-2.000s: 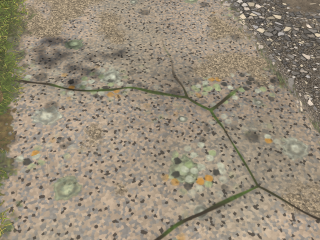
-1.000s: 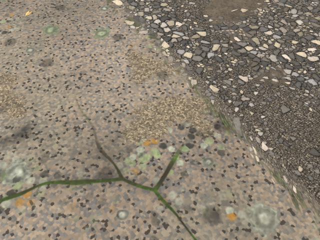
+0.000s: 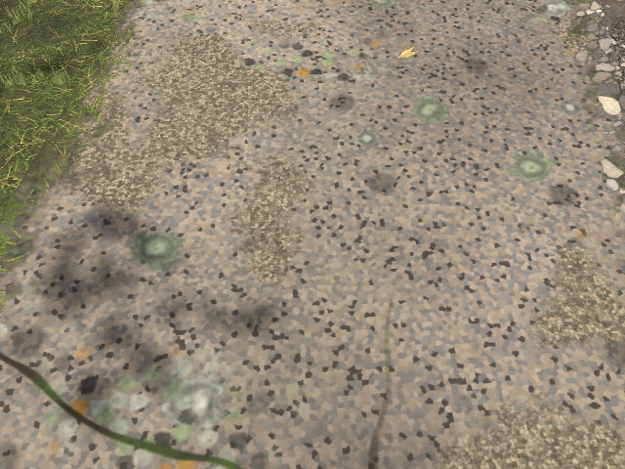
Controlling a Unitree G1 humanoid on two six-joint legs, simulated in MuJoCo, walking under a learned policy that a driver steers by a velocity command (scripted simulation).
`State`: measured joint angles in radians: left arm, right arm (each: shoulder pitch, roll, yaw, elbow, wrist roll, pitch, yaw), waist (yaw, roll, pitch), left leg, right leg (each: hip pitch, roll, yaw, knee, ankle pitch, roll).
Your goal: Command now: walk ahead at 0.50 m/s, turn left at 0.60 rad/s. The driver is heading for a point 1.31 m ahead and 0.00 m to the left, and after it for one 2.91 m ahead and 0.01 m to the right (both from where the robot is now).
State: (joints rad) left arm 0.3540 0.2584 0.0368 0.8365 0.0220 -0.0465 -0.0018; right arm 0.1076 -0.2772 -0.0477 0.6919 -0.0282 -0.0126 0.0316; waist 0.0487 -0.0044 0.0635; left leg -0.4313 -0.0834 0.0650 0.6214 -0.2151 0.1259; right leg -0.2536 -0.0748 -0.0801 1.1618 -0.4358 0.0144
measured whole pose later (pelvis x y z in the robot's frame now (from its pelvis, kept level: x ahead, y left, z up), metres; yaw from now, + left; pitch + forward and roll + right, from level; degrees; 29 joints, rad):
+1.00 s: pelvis +0.49 +0.05 +0.01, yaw +10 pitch +1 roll -2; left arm 0.38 0.25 0.05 0.88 0.00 -0.02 0.01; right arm 0.08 -0.22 0.00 0.73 -0.02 -0.05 -0.01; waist 0.08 -0.01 0.07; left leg -0.42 0.00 0.04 0.56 -0.16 0.06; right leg -0.30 0.06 0.03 1.00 -0.56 -0.04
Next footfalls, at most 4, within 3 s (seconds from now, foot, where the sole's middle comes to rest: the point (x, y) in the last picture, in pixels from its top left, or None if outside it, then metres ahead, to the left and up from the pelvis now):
0.44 right None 0.43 -0.08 -0.76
0.92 left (261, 388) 0.60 0.17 -0.76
1.36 right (363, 418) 0.55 -0.05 -0.76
1.84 left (275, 401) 0.57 0.13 -0.76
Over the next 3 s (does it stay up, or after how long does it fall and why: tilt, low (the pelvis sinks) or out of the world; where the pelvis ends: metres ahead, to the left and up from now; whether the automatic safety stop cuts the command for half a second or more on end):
stays up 0.86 0.08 0.02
